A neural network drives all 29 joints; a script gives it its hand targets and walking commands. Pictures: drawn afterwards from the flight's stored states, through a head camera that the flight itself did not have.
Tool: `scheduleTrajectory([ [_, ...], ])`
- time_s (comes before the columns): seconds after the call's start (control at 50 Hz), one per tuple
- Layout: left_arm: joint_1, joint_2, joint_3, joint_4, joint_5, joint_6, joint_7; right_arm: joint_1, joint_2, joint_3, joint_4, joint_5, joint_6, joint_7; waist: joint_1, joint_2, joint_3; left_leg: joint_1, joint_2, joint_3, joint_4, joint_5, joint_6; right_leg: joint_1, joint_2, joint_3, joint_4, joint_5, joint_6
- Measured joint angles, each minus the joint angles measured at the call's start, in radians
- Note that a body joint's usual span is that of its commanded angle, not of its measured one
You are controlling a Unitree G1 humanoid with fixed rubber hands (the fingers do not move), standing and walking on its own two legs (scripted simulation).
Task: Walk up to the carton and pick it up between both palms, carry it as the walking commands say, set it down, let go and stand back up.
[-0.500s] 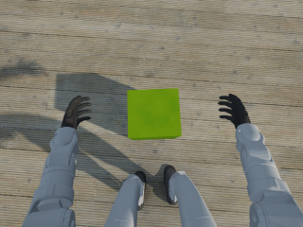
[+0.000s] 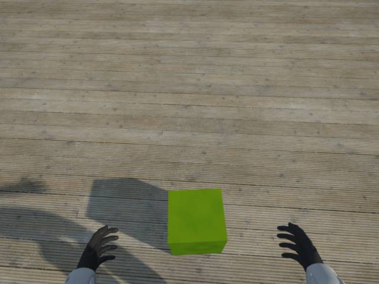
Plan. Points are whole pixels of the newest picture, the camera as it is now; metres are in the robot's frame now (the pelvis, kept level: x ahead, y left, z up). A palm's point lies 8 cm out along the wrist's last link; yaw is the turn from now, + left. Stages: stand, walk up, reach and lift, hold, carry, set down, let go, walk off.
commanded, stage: let go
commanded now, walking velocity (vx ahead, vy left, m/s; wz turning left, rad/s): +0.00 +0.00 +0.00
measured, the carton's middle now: (195, 223) +0.40 +0.00 -0.63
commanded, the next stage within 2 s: stand in 0.44 s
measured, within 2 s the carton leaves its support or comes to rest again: neither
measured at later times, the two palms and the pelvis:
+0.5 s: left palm (89, 273) +0.15 +0.23 -0.07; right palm (322, 269) +0.15 -0.25 -0.07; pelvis +0.00 -0.01 +0.00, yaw +0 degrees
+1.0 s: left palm out of the picture +0.12 +0.25 -0.12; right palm out of the picture +0.10 -0.27 -0.11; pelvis +0.05 -0.01 +0.00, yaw -2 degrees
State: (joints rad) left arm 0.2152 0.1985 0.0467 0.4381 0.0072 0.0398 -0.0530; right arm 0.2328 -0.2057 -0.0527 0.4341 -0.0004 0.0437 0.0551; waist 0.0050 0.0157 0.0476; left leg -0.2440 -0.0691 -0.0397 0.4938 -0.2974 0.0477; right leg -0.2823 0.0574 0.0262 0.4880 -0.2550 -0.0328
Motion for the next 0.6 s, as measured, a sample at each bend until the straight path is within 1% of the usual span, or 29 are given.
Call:
scheduleTrajectory([
  [0.12,0.004,0.001,-0.015,-0.01,0.004,0.059,-0.01,0.008,-0.008,0.007,-0.019,-0.007,0.058,0.01,0.005,0.004,0.052,0.119,0.004,-0.001,-0.021,-0.001,0.002,0.121,0.004,0.001,-0.027,0.003,-0.001],
  [0.26,-0.008,0.002,-0.016,-0.012,0.01,0.102,-0.019,-0.021,0.0,0.003,-0.029,-0.02,0.104,0.011,0.007,0.001,0.087,0.176,0.007,0.0,-0.018,-0.007,-0.001,0.176,0.007,0.002,-0.02,-0.004,-0.004],
  [0.34,-0.005,0.005,-0.018,-0.017,0.007,0.118,-0.014,-0.022,-0.001,0.004,-0.026,-0.012,0.111,0.004,0.0,-0.004,0.09,0.185,0.006,-0.003,-0.016,-0.009,-0.003,0.184,0.006,-0.002,-0.014,-0.009,-0.006],
  [0.44,0.004,0.011,-0.026,-0.027,0.006,0.141,0.005,-0.007,-0.014,0.012,-0.025,0.008,0.114,-0.011,-0.011,-0.01,0.084,0.183,0.002,-0.006,-0.003,-0.016,-0.004,0.178,0.003,-0.006,0.008,-0.023,-0.008],
  [0.52,0.031,0.032,-0.035,0.097,0.039,0.014,0.052,0.023,-0.033,0.02,0.092,-0.053,0.006,-0.052,-0.011,-0.01,-0.017,0.114,0.01,0.0,0.002,-0.028,-0.016,0.111,0.009,-0.001,0.006,-0.028,-0.001],
  [0.6,0.052,0.053,-0.027,0.211,0.035,-0.071,0.063,0.052,-0.051,0.017,0.194,-0.049,-0.072,-0.063,-0.01,-0.013,-0.072,0.083,0.017,0.007,-0.013,-0.028,-0.007,0.079,0.016,0.007,-0.012,-0.022,-0.012],
])
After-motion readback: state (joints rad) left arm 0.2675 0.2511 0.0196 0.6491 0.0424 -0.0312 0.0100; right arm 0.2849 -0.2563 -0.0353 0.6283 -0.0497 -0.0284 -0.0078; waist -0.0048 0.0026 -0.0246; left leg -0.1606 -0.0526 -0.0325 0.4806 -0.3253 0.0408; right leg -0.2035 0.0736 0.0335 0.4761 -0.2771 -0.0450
